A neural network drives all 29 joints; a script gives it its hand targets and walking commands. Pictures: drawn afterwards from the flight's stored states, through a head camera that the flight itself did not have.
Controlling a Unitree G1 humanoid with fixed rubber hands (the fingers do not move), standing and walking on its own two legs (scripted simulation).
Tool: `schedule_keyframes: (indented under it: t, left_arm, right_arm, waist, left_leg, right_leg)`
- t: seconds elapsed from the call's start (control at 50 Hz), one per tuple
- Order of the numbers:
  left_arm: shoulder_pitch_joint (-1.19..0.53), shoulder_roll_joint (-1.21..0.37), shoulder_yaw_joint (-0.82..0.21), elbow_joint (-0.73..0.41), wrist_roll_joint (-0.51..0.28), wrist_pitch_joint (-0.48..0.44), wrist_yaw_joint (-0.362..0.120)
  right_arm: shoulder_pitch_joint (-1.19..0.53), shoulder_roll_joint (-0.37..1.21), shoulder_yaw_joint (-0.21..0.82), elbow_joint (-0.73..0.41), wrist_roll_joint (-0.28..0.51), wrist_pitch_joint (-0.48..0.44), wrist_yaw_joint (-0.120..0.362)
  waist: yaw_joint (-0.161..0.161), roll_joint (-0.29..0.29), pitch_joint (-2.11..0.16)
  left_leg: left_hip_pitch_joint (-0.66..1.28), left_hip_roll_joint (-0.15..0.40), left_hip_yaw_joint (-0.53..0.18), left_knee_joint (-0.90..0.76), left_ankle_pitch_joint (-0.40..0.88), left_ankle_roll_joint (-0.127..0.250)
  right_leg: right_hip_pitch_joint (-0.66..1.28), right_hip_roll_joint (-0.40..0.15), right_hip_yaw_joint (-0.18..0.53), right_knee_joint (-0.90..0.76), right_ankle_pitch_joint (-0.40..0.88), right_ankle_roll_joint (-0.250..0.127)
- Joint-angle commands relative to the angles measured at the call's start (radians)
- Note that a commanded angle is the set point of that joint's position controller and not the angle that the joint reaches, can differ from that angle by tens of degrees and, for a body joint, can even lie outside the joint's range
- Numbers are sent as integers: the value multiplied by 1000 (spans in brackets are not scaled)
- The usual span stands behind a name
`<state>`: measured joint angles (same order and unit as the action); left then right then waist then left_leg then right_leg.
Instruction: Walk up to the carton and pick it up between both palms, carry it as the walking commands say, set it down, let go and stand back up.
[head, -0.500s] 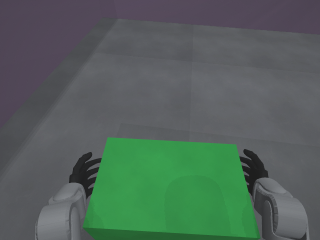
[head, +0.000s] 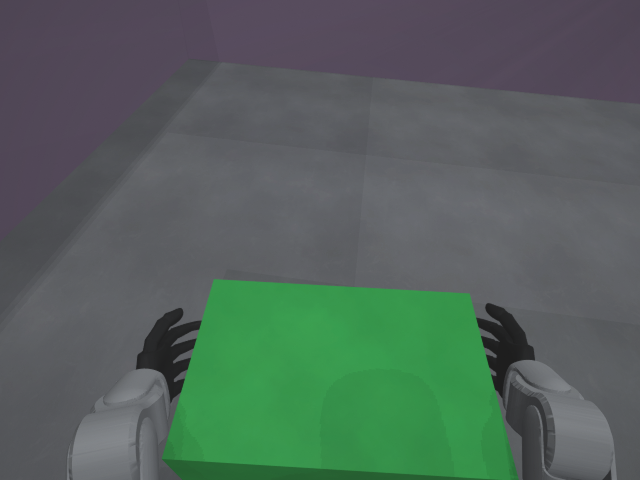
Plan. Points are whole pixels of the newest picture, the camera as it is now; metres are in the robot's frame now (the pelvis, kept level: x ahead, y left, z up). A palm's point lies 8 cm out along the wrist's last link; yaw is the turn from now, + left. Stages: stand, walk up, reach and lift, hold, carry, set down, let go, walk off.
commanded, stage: carry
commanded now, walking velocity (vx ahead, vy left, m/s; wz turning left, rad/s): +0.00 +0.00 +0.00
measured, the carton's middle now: (333, 407) +0.24 -0.01 -0.01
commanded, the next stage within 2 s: none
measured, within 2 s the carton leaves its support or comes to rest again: neither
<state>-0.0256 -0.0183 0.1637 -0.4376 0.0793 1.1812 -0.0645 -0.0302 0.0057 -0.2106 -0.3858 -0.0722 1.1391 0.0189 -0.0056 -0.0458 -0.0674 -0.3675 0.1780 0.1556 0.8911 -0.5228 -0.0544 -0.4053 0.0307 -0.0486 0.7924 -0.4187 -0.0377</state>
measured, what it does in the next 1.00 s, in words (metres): steps on the spot: left foot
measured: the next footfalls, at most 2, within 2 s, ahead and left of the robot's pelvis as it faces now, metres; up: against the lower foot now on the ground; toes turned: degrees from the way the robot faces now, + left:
left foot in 0.24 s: +0.05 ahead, +0.07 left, +0.00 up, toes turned -1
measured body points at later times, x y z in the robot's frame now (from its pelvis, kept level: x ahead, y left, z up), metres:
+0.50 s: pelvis +0.05 -0.05 +0.01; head +0.05 -0.03 +0.46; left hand +0.29 +0.16 +0.07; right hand +0.32 -0.23 +0.08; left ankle +0.01 +0.06 -0.70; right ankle -0.01 -0.09 -0.71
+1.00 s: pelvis +0.02 -0.02 +0.01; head +0.00 +0.00 +0.46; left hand +0.26 +0.18 +0.08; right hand +0.29 -0.21 +0.10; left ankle +0.01 +0.06 -0.71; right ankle -0.01 -0.09 -0.71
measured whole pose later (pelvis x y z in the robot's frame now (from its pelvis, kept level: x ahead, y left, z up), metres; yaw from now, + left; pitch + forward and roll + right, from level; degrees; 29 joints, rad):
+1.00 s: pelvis +0.02 -0.02 +0.01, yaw +4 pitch +0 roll -1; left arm -0.02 -0.02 0.16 -0.45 0.08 1.20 -0.05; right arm -0.04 0.00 -0.21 -0.39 -0.07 1.16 0.02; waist -0.01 -0.05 -0.07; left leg -0.33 0.04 0.15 0.73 -0.41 0.04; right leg -0.25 0.05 -0.13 0.68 -0.44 -0.08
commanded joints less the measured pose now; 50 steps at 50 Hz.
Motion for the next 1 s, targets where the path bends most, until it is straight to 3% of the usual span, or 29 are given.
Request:
schedule_keyframes:
  t: [0.0, 0.02, 0.04, 0.06, 0.08, 0.12, 0.16, 0.18, 0.2, 0.22, 0.24, 0.26, 0.28, 0.3, 0.32, 0.34, 0.36, 0.38, 0.42, 0.46, 0.48, 0.52, 0.58, 0.6, 0.64, 0.7, 0.76, 0.94, 0.98]
  left_arm:
    - [-537, -747, -762, -195, -391, -26, -142]
    - [-521, -757, -770, -205, -389, -27, -140]
    - [-506, -754, -767, -212, -384, -26, -136]
    - [-509, -770, -765, -203, -389, -25, -138]
    - [-492, -778, -764, -189, -386, -26, -136]
    - [-491, -776, -771, -220, -384, -30, -130]
    - [-505, -778, -785, -241, -387, -33, -127]
    - [-502, -768, -787, -251, -387, -30, -128]
    - [-490, -761, -789, -247, -387, -28, -128]
    - [-485, -751, -789, -240, -385, -24, -129]
    - [-481, -746, -794, -236, -386, -18, -130]
    - [-512, -757, -810, -250, -397, -19, -134]
    - [-536, -766, -814, -251, -403, -20, -139]
    - [-514, -746, -805, -235, -391, -17, -143]
    - [-512, -746, -803, -227, -398, -16, -146]
    - [-535, -741, -802, -240, -405, -19, -145]
    - [-521, -736, -793, -222, -398, -19, -147]
    - [-538, -740, -787, -223, -397, -21, -146]
    - [-534, -749, -777, -209, -389, -14, -146]
    - [-510, -750, -773, -193, -383, -13, -144]
    - [-526, -746, -777, -201, -382, -15, -143]
    - [-492, -734, -766, -181, -374, -12, -141]
    - [-512, -746, -780, -209, -382, -17, -140]
    - [-518, -753, -778, -204, -380, -15, -139]
    - [-529, -742, -777, -191, -376, -15, -141]
    - [-528, -736, -767, -167, -365, -10, -138]
    - [-535, -731, -770, -166, -371, -12, -136]
    - [-570, -716, -758, -134, -350, -3, -128]
    - [-597, -723, -757, -127, -351, -2, -128]
  right_arm:
    - [-543, 774, 839, -244, 428, 13, 200]
    - [-539, 783, 841, -252, 435, 9, 203]
    - [-511, 782, 835, -239, 429, 10, 204]
    - [-547, 783, 843, -267, 433, 7, 199]
    - [-586, 788, 852, -295, 447, 6, 194]
    - [-570, 782, 853, -316, 445, 3, 190]
    - [-562, 782, 850, -315, 448, 3, 191]
    - [-545, 781, 850, -314, 442, 6, 190]
    - [-531, 782, 850, -312, 439, 5, 190]
    - [-498, 771, 836, -286, 423, 10, 191]
    - [-468, 755, 831, -279, 414, 10, 191]
    - [-466, 755, 826, -280, 412, 8, 191]
    - [-481, 766, 823, -266, 411, 11, 194]
    - [-484, 768, 828, -246, 408, 16, 197]
    - [-496, 759, 824, -248, 402, 21, 194]
    - [-500, 757, 824, -244, 403, 25, 193]
    - [-506, 759, 827, -247, 404, 25, 191]
    - [-514, 773, 831, -248, 411, 23, 190]
    - [-542, 774, 836, -254, 417, 25, 185]
    - [-559, 772, 844, -262, 423, 22, 187]
    - [-565, 764, 844, -269, 421, 19, 188]
    - [-538, 755, 836, -252, 409, 21, 184]
    - [-549, 755, 836, -275, 414, 16, 189]
    - [-542, 761, 835, -264, 411, 19, 188]
    - [-561, 750, 827, -251, 409, 23, 189]
    - [-560, 745, 822, -229, 406, 28, 191]
    - [-550, 737, 810, -215, 400, 27, 190]
    - [-572, 723, 789, -181, 390, 35, 193]
    - [-591, 726, 779, -173, 391, 37, 196]
  waist:
    - [10, -95, -311]
    - [10, -76, -328]
    - [11, -105, -327]
    - [12, -134, -347]
    - [16, -132, -367]
    - [19, -131, -368]
    - [18, -109, -379]
    - [8, -127, -376]
    - [-7, -90, -399]
    - [-10, -65, -412]
    - [-9, 98, -452]
    - [-1, 231, -429]
    - [8, 248, -391]
    - [16, 196, -369]
    - [17, 144, -349]
    - [12, 67, -343]
    - [11, -42, -335]
    - [6, -98, -334]
    - [12, -93, -320]
    - [13, -103, -308]
    - [9, -69, -324]
    - [5, -61, -370]
    - [7, 52, -421]
    - [12, 65, -400]
    - [12, 64, -361]
    - [10, 43, -345]
    - [7, 68, -363]
    - [4, 122, -322]
    - [3, 144, -299]
  left_leg:
    - [-233, -98, -78, 252, -135, 4]
    - [-279, -96, -70, 210, -123, 3]
    - [-305, -95, -66, 164, -114, 6]
    - [-310, -103, -59, 137, -97, 5]
    - [-311, -110, -59, 98, -86, 2]
    - [-275, -124, -52, -4, -19, 4]
    - [-136, -132, -49, -150, 74, 17]
    - [-22, -126, -47, -230, 154, 27]
    - [150, -101, -48, -329, 324, 52]
    - [313, -27, -115, -332, 622, 100]
    - [454, 101, -231, -277, 1157, 185]
    - [451, 180, -272, -256, 1416, 247]
    - [430, 183, -246, -265, 1418, 239]
    - [396, 145, -203, -268, 1286, 206]
    - [316, 86, -145, -246, 1131, 162]
    - [210, 37, -116, -205, 899, 123]
    - [91, -23, -89, -161, 515, 86]
    - [21, -67, -82, -175, 207, 75]
    - [-57, -113, -60, -174, 92, 65]
    - [-45, -116, -46, -191, 153, 60]
    - [5, -114, -38, -228, 218, 63]
    - [155, -86, -51, -261, 534, 92]
    - [290, -2, -120, -211, 903, 141]
    - [281, 8, -126, -219, 924, 146]
    - [250, 5, -123, -234, 803, 132]
    - [215, -17, -119, -251, 649, 116]
    - [241, -5, -132, -255, 728, 127]
    - [258, 10, -173, -313, 723, 135]
    - [247, 3, -175, -336, 664, 128]
  right_leg:
    - [490, -340, 281, -223, 1577, -123]
    - [547, -331, 271, -211, 1556, -122]
    - [566, -320, 268, -210, 1517, -120]
    - [584, -312, 269, -199, 1528, -114]
    - [607, -315, 295, -190, 1571, -110]
    - [597, -303, 268, -182, 1586, -99]
    - [504, -277, 228, -186, 1487, -86]
    - [417, -257, 195, -183, 1447, -56]
    - [330, -229, 142, -150, 1393, -17]
    - [198, -201, 133, -114, 1140, 26]
    - [85, -160, 125, -84, 729, 71]
    - [52, -105, 88, -76, 309, 82]
    - [52, -92, 65, -156, 104, 67]
    - [98, -108, 60, -278, 128, 51]
    - [171, -129, 81, -337, 335, 44]
    - [262, -183, 144, -313, 735, 31]
    - [348, -250, 203, -317, 1144, 23]
    - [418, -303, 234, -296, 1374, -6]
    - [499, -312, 232, -275, 1513, -22]
    - [496, -289, 208, -268, 1527, -5]
    - [466, -279, 188, -263, 1487, 6]
    - [396, -228, 122, -221, 1365, 39]
    - [290, -191, 115, -202, 1005, 50]
    - [274, -182, 114, -225, 874, 43]
    - [255, -184, 122, -258, 801, 26]
    - [268, -200, 136, -270, 831, 10]
    - [259, -190, 126, -258, 789, 0]
    - [194, -169, 120, -296, 464, -17]
    - [175, -168, 128, -310, 403, -21]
